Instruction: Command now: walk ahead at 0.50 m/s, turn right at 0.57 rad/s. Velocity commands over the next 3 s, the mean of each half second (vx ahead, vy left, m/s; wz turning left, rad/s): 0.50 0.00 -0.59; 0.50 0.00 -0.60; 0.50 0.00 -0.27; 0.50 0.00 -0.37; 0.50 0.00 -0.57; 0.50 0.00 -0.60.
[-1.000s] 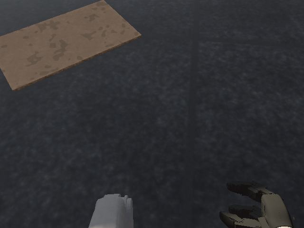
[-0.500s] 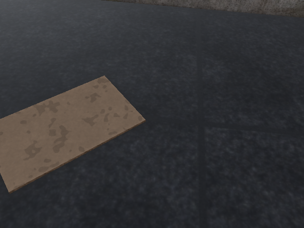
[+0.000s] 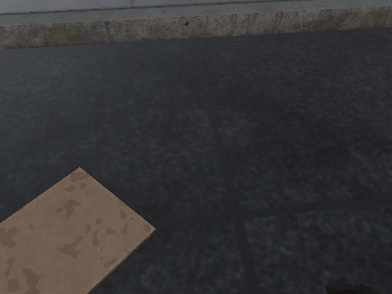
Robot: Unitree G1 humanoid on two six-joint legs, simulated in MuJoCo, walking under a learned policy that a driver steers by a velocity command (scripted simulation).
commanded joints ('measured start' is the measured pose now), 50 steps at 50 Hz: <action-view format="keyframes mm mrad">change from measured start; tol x32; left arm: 1 -100 55 16 -140 10 -5 0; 50 -168 84 47 -274 17 54 -10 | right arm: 1 186 -155 -72 26 -8 11 0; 50 123 -185 -105 68 -29 2 30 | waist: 1 -100 114 70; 16 23 54 -42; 18 5 -321 -215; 38 -71 -102 14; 41 -120 324 -211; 50 -61 97 75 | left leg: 1 417 308 -410 -339 -96 222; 16 301 207 227 -17 669 96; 18 -353 -25 171 674 -311 -9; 20 -540 31 -5 794 -213 31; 38 167 -12 17 -135 147 57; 41 727 422 -768 -317 -397 312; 50 303 255 -76 -444 156 229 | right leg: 1 -541 -143 -18 239 120 10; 16 200 -37 -232 -589 317 -99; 19 811 -433 710 -865 0 -379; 26 162 -261 236 -908 427 -273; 37 167 -210 301 -732 210 -161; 42 -465 -88 60 195 -28 12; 50 -348 -200 -1 -30 230 30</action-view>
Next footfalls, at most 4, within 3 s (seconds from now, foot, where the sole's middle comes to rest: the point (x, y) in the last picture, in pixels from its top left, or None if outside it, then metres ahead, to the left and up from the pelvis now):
0.34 right None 0.30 -0.18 -0.76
0.78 left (228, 274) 0.61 -0.06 -0.76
1.28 right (337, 270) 0.64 -0.45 -0.76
1.78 left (325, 185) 1.02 -0.48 -0.76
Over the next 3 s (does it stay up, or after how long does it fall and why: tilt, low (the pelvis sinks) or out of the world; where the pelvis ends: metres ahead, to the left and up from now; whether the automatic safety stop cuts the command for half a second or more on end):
stays up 1.09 -1.03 0.02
